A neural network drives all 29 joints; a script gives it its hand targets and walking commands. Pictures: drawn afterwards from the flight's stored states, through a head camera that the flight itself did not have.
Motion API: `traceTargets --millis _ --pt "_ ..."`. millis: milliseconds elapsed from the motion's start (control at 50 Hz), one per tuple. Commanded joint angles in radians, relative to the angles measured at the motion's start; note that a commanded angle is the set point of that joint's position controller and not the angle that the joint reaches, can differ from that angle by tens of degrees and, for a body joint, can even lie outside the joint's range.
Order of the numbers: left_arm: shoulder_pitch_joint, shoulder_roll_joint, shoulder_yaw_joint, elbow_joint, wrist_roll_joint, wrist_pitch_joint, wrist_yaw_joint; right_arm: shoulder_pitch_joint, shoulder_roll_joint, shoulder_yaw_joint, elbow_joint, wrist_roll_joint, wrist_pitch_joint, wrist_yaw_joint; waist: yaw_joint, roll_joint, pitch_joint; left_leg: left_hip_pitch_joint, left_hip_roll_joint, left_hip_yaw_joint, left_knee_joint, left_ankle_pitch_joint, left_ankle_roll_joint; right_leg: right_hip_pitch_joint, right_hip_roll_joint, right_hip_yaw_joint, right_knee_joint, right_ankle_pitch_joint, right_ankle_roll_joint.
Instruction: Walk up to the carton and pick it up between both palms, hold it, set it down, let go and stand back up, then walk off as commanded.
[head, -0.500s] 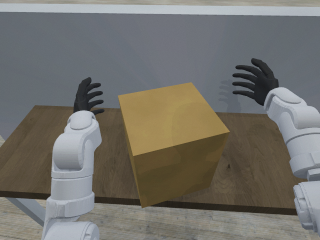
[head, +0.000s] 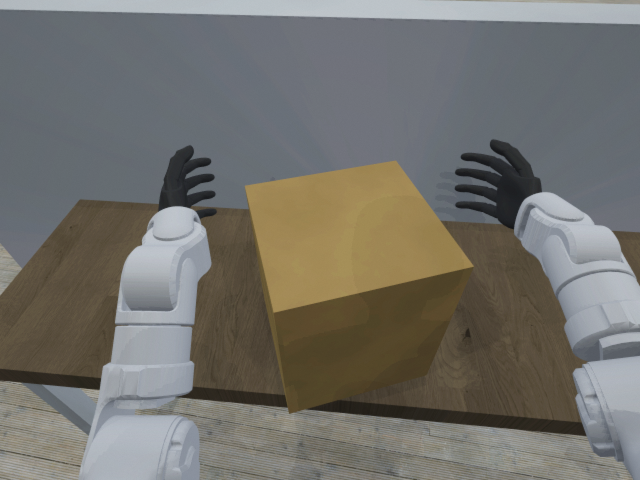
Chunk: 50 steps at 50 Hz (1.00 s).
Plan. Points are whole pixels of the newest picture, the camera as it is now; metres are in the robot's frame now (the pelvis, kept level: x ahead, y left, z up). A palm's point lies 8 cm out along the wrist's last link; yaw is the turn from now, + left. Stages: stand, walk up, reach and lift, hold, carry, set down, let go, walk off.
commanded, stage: reach and lift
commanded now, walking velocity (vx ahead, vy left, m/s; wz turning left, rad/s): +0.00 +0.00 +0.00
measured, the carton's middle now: (342, 287) +0.38 +0.01 +0.05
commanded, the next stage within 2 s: none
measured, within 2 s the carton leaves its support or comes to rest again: neither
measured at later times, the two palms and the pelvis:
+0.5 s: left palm (194, 254) +0.36 +0.20 +0.12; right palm (485, 245) +0.42 -0.17 +0.10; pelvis +0.00 +0.00 +0.00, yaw +0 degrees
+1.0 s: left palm (214, 259) +0.36 +0.18 +0.11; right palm (458, 244) +0.42 -0.14 +0.10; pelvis +0.00 -0.01 +0.00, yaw +0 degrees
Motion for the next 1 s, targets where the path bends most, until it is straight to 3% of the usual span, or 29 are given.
traceTargets --millis 0,160,400,640,740,820,980 --pt "-0.286 0.104 -0.019 -0.021 -0.039 -0.094 -0.024 -0.412 -0.150 -0.050 -0.195 -0.010 -0.094 0.004 0.124 -0.020 -0.490 -0.032 0.023 -0.033 -0.087 0.324 -0.063 0.255 0.076 0.095 -0.077 0.150 -0.051" --pt "-0.213 0.050 -0.049 0.003 -0.042 -0.204 -0.033 -0.336 -0.107 -0.108 -0.257 -0.100 -0.176 -0.004 0.118 -0.047 -0.489 -0.023 0.029 -0.033 -0.085 0.290 -0.057 0.230 0.078 0.082 -0.082 0.122 -0.042" --pt "-0.180 0.013 -0.055 0.047 -0.033 -0.351 -0.035 -0.280 -0.034 -0.113 -0.196 -0.143 -0.257 -0.017 0.138 -0.041 -0.535 -0.026 0.024 -0.023 -0.072 0.308 -0.058 0.197 0.068 0.080 -0.073 0.143 -0.031" --pt "-0.140 -0.078 -0.062 0.067 0.005 -0.381 -0.048 -0.273 0.040 -0.108 -0.159 -0.163 -0.297 -0.052 0.126 -0.018 -0.534 0.038 0.026 -0.036 -0.050 0.410 -0.070 0.144 0.078 0.064 -0.092 0.172 -0.043" --pt "-0.167 -0.111 -0.061 0.080 0.028 -0.389 -0.040 -0.297 0.083 -0.114 -0.152 -0.191 -0.304 -0.075 0.127 -0.027 -0.517 0.026 0.024 -0.033 -0.053 0.371 -0.063 0.129 0.082 0.062 -0.100 0.138 -0.038" --pt "-0.196 -0.136 -0.062 0.067 0.045 -0.390 -0.022 -0.315 0.117 -0.114 -0.153 -0.203 -0.307 -0.100 0.129 -0.003 -0.525 0.038 0.022 -0.033 -0.042 0.368 -0.065 0.110 0.088 0.064 -0.103 0.122 -0.036" --pt "-0.246 -0.171 -0.089 0.123 0.031 -0.413 -0.002 -0.348 0.184 -0.082 -0.135 -0.192 -0.298 -0.138 0.123 -0.008 -0.518 0.024 0.022 -0.030 -0.029 0.341 -0.062 0.083 0.087 0.066 -0.096 0.090 -0.029"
